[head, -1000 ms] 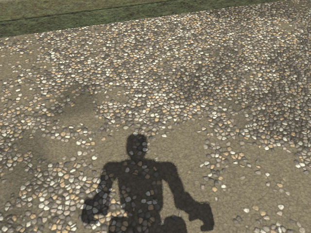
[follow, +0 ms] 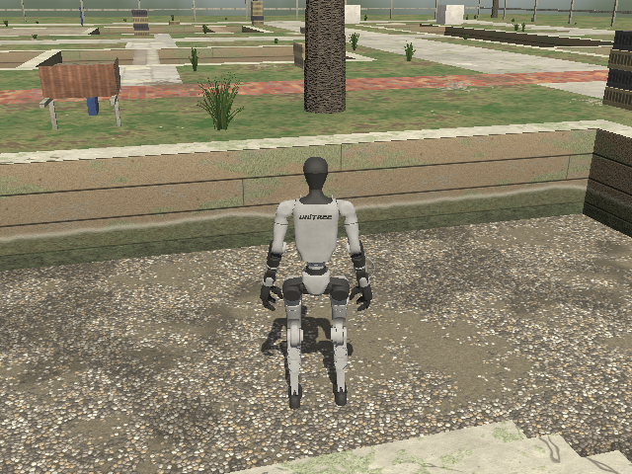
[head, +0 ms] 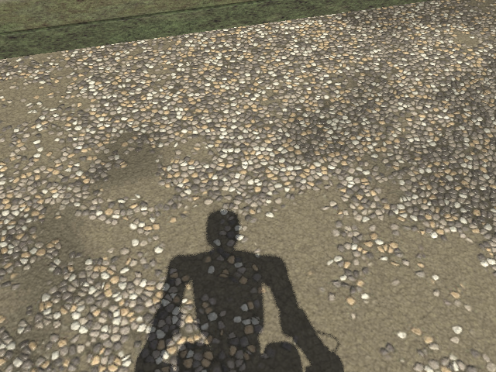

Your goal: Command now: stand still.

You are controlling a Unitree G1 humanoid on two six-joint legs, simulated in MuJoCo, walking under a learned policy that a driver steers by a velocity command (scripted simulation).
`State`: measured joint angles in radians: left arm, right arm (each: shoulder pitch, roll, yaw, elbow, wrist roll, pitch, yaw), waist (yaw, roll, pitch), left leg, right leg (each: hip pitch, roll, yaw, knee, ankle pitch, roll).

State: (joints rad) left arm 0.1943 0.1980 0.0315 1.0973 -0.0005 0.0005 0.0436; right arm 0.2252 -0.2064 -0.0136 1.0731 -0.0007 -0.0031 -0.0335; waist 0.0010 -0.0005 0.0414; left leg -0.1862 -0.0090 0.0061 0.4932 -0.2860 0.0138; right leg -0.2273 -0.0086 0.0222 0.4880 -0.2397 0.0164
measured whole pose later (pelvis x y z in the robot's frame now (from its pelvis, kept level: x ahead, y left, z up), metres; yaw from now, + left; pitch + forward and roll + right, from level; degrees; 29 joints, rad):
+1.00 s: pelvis +0.21 -0.02 -0.01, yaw +0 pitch +2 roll +0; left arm 0.50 0.19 0.02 1.10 -0.01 -0.09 0.02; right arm -0.04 -0.22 -0.03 0.85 0.03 -0.09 0.04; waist 0.10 0.03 0.02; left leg -0.64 0.05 0.04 0.58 0.01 0.06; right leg 0.17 0.02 -0.04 0.14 -0.35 -0.02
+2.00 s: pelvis +0.77 +0.01 +0.00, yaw +22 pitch +2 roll -3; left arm 0.31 0.27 0.08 0.94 0.00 -0.10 0.01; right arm 0.11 -0.27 -0.08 0.75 0.02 -0.03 0.03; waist 0.08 0.04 0.02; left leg -0.69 0.12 -0.01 0.75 -0.01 0.04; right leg 0.02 -0.01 -0.24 0.23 -0.27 0.01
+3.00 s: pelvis +1.03 +0.15 -0.01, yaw +33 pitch +0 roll +0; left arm 0.07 0.23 0.05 0.94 0.00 -0.02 0.01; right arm 0.24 -0.24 -0.05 0.97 0.00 0.02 -0.03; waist -0.01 -0.01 0.03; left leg -0.11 -0.03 -0.02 0.51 -0.40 0.02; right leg -0.34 0.00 -0.03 0.54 -0.20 -0.02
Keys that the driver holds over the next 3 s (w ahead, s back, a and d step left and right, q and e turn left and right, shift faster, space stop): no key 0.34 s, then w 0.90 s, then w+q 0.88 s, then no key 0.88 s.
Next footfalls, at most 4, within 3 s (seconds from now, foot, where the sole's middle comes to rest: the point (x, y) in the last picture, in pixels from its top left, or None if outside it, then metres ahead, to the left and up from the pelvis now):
1.08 left None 0.46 0.09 -0.77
1.60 right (300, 285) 0.76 -0.12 -0.77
2.12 left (190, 237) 0.94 0.22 -0.77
2.60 right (227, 183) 1.17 0.11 -0.77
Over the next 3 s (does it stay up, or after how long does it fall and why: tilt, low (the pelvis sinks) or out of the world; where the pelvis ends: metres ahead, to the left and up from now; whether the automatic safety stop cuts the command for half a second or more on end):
stays up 1.03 0.15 -0.01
